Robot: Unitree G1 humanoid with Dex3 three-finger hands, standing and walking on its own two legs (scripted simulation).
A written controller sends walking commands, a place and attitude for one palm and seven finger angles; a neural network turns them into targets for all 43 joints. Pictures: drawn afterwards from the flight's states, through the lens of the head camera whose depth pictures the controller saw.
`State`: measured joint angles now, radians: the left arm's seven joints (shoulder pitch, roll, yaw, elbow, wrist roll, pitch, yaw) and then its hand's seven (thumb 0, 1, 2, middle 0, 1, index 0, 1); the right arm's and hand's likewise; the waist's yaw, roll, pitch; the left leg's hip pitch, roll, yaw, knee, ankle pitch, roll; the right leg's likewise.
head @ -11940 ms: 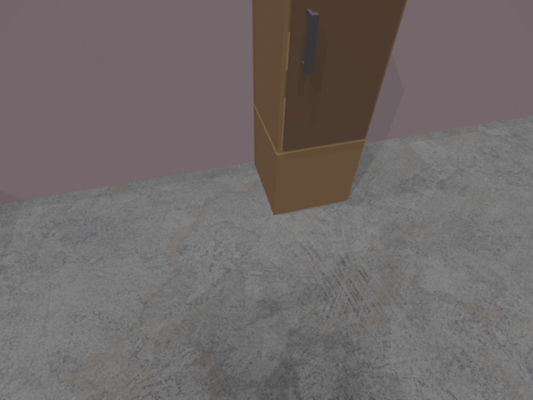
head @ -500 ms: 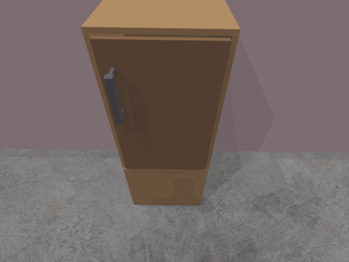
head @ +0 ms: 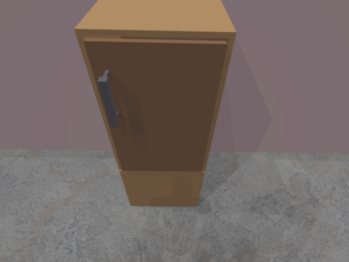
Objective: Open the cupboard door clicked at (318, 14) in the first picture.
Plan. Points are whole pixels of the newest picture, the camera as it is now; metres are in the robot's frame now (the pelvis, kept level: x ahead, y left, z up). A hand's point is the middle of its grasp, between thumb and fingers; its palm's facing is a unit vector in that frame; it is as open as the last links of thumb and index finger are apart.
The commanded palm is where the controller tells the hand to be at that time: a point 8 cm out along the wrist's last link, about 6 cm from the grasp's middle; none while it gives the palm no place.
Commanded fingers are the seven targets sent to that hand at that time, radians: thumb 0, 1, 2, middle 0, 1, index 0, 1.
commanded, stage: raise the hand with hooked fingers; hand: left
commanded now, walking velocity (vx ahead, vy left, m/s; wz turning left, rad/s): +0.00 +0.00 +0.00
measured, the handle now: (111, 99) +0.53 +0.22 +0.08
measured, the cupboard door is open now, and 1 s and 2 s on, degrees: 0 0 0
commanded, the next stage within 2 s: none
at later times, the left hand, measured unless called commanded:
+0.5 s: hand (107, 240) +0.18 +0.16 -0.04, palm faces +0.03 -1.00 +0.02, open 8.4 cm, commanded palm +0.14 +0.24 -0.03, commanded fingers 0.00 0.41 0.69 -0.23 -0.62 -0.23 -0.62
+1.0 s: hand (80, 208) +0.23 +0.22 +0.02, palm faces +0.09 -0.99 -0.07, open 11.5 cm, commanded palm +0.19 +0.27 +0.03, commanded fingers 0.00 -0.17 0.44 -0.28 -0.99 -0.28 -0.99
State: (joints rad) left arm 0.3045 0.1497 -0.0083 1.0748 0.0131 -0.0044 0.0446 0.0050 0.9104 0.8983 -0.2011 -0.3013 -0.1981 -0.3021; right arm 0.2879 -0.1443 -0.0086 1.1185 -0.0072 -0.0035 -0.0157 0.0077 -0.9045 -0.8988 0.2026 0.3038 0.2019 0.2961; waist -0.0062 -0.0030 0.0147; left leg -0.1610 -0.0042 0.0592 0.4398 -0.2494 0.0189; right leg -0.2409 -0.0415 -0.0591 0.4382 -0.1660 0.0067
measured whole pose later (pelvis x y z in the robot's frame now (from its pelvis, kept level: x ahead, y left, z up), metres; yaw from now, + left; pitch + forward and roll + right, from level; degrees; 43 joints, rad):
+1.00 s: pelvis +0.02 -0.02 -0.05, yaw +3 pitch +10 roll -1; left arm 0.37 0.29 0.31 0.01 -0.36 -0.30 -0.35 0.00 0.05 0.54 -0.26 -0.85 -0.26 -0.85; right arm 0.30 -0.24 0.01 0.58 0.04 -0.25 -0.06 0.02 -0.90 -0.90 0.21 0.30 0.21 0.30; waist -0.01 0.03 -0.10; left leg -0.61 0.02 -0.02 0.93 -0.49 -0.01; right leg -0.65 -0.02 -0.09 0.88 -0.40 -0.02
